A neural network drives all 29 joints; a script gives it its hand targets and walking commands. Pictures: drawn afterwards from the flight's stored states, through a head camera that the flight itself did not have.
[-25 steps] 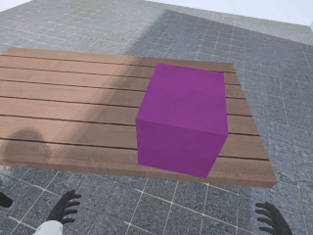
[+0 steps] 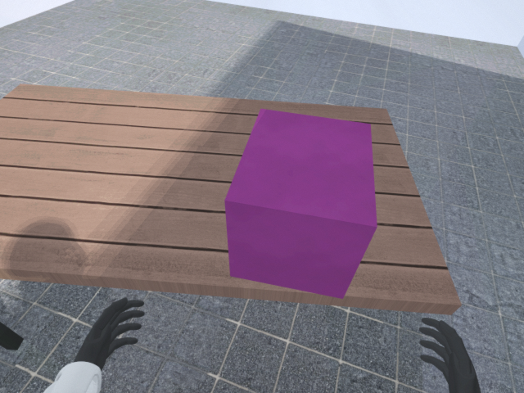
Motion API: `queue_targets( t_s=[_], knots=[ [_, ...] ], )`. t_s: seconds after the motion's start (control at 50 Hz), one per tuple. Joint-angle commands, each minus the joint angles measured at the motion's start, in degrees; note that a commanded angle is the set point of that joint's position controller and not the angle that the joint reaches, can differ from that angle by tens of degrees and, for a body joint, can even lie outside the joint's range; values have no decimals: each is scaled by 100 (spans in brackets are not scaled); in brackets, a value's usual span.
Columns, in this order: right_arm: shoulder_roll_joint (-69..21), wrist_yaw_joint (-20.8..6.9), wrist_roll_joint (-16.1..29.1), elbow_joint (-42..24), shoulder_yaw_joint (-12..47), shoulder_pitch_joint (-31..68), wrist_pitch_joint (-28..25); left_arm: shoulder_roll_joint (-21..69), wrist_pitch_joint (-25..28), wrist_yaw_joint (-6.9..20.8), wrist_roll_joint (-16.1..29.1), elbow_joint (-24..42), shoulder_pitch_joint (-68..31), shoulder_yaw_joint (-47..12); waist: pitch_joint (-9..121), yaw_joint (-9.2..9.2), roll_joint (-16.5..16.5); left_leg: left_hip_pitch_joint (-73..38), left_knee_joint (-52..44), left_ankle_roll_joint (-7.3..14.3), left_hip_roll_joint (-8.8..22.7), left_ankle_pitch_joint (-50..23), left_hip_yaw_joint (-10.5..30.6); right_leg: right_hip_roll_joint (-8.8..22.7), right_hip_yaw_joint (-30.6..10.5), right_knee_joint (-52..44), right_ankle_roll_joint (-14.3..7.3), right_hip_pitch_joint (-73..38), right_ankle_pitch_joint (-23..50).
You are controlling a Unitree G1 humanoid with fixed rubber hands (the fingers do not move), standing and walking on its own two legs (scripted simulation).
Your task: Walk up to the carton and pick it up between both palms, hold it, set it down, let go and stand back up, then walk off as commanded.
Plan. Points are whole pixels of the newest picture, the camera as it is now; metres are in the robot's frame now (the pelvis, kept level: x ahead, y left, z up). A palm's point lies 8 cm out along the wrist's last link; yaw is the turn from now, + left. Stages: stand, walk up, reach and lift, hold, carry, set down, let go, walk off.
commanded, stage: reach and lift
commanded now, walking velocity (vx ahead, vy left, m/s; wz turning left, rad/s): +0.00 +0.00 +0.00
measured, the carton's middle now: (300, 200) +0.48 -0.05 +0.00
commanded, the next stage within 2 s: none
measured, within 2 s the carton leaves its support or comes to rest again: neither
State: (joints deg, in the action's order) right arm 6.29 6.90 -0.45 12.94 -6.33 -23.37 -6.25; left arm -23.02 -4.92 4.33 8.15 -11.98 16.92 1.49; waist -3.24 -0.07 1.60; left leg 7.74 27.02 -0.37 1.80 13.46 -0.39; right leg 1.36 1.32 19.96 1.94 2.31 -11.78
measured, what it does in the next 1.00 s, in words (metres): stands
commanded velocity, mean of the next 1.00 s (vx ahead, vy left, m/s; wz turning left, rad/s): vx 0.00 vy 0.00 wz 0.00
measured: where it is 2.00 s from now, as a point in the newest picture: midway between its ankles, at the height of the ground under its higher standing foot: outside the picture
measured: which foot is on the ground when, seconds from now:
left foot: down 0.00-1.00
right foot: down 0.00-1.00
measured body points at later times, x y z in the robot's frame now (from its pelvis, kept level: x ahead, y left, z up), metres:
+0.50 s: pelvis +0.00 +0.00 +0.00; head -0.01 +0.02 +0.45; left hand +0.22 +0.26 +0.03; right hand +0.19 -0.21 +0.03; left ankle +0.02 +0.11 -0.74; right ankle +0.00 -0.15 -0.74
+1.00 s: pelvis +0.01 +0.00 +0.00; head +0.00 +0.02 +0.45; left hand +0.30 +0.24 +0.08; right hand +0.26 -0.20 +0.07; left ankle +0.02 +0.11 -0.74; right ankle +0.00 -0.15 -0.74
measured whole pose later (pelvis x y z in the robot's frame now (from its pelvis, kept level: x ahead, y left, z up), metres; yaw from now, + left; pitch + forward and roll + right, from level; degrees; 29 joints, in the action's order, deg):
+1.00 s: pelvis +0.01 +0.00 +0.00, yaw +0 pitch -5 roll -2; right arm 3.6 15.4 4.8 -5.7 -1.3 -8.5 14.3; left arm -27.1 -14.8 7.8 16.7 -4.2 -1.7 1.7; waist -3.2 -0.1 1.2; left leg 7.7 27.0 -0.4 1.8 14.4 -0.4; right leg 1.4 1.3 19.9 2.0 2.3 -12.7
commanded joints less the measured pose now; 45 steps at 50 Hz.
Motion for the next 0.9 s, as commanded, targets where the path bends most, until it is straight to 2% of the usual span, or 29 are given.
queue_targets(
  t_s=[0.0,0.04,0.08,0.12,0.14,0.16,0.18,0.26,0.28,0.32,0.36,0.4,0.44,0.46,0.52,0.54,0.58,0.64,0.68,0.72,0.74,0.78,0.84,0.86,0.88],
  knots=[
    [-46,198,737,-1730,208,81,26,-1034,397,120,570,1446,-268,265,-59,-247,-568,-402,-1028,-251,-204,-515,-458,-163,-196,-558,-335,334,-273],
    [-85,297,802,-1931,252,-14,130,-1185,453,165,686,1504,-254,264,12,-238,-603,-397,-981,-233,-155,-384,-406,-112,-216,-540,-362,319,-322],
    [-219,378,867,-2175,422,-17,213,-1226,520,217,739,1627,-270,303,25,-336,-647,-358,-929,-227,-154,-493,-379,-86,-228,-520,-367,339,-290],
    [-208,429,887,-2297,392,-79,293,-1203,576,221,816,1743,-176,264,-21,-283,-794,-366,-901,-282,-106,-531,-317,-98,-225,-500,-397,395,-273],
    [-206,457,906,-2494,394,-13,296,-1220,619,228,862,1902,-242,236,107,-306,-795,-360,-913,-279,-83,-434,-270,-106,-191,-475,-395,363,-349],
    [-276,496,897,-2471,460,-97,340,-1210,649,250,907,1766,-191,308,35,-282,-707,-353,-879,-238,-86,-439,-272,-84,-212,-495,-400,403,-334],
    [-305,535,916,-2486,467,-143,382,-1221,665,275,945,1734,-157,323,-23,-242,-757,-342,-872,-244,-69,-412,-248,-73,-206,-491,-396,419,-336],
    [-396,652,975,-2843,605,-33,467,-1238,766,320,1018,2055,-346,329,96,-279,-819,-261,-843,-237,-16,-341,-142,-105,-188,-435,-437,386,-361],
    [-421,687,945,-2757,592,-49,489,-1240,770,336,990,1877,-309,388,-31,-240,-797,-263,-856,-221,-9,-259,-151,-101,-188,-460,-438,399,-398],
    [-496,742,963,-3005,647,138,502,-1259,847,353,1050,2060,-566,317,64,-228,-763,-147,-838,-184,12,-197,-106,-102,-203,-408,-439,386,-390],
    [-470,757,945,-2959,623,383,606,-1339,821,341,1051,1964,-853,316,17,-222,-927,-28,-867,-170,22,112,-78,-78,-213,-379,-462,442,-621],
    [-454,771,957,-3023,653,453,710,-1364,778,327,1092,1935,-857,341,52,-234,-896,-27,-863,-156,30,141,-122,-56,-246,-387,-469,419,-583],
    [-477,776,1004,-3129,666,473,808,-1366,791,286,1190,2206,-964,329,205,-208,-937,-33,-862,-180,65,77,-96,-59,-253,-333,-468,352,-513],
    [-404,793,991,-3104,586,678,879,-1356,728,297,1214,2131,-1155,293,230,-161,-881,-7,-839,-170,49,108,-99,-66,-248,-317,-458,415,-512],
    [-350,827,1038,-3076,669,632,1056,-1384,593,335,1234,2016,-1158,386,236,-187,-816,-137,-804,-170,49,-162,-131,-31,-319,-371,-459,370,-330],
    [-303,831,1019,-3114,590,828,1105,-1453,539,329,1263,2047,-1359,392,331,-165,-847,-99,-793,-178,56,-151,-139,-46,-288,-339,-448,359,-333],
    [-212,848,1085,-3258,575,886,1196,-1376,422,320,1305,2263,-1408,319,460,-97,-945,-264,-724,-256,71,-594,-118,-60,-296,-314,-447,330,-2],
    [-53,884,1095,-3192,478,1129,1382,-1415,153,342,1274,2057,-1705,494,434,-74,-854,-302,-718,-243,47,-687,-151,-69,-290,-327,-418,298,145],
    [68,878,1161,-3326,508,1141,1437,-1375,22,329,1226,2241,-1787,530,621,-98,-940,-437,-672,-290,47,-1088,-180,-90,-269,-295,-380,186,443],
    [102,905,1108,-3252,449,1265,1498,-1341,-105,359,1236,2189,-1959,606,686,-31,-813,-520,-625,-269,44,-1274,-199,-90,-281,-281,-340,189,699],
    [146,907,1154,-3303,438,1346,1521,-1403,-181,375,1196,2089,-2015,674,728,-61,-806,-506,-639,-252,20,-1281,-218,-93,-279,-283,-330,128,715],
    [235,931,1144,-3267,369,1556,1579,-1335,-319,390,1189,2079,-2321,619,740,39,-793,-569,-614,-266,22,-1454,-208,-112,-254,-258,-293,156,894],
    [346,906,1156,-3143,248,1832,1672,-1298,-496,355,1115,2149,-2626,642,891,82,-910,-722,-599,-321,41,-1639,-198,-141,-215,-259,-318,194,887],
    [353,916,1179,-3171,245,1958,1711,-1325,-553,364,1149,2079,-2727,659,870,93,-801,-623,-620,-281,31,-1546,-221,-149,-220,-251,-317,154,894],
    [402,902,1161,-3051,136,2179,1786,-1318,-614,355,1127,1951,-3005,603,864,170,-879,-566,-641,-288,32,-1388,-203,-141,-212,-258,-315,203,795]
  ],
)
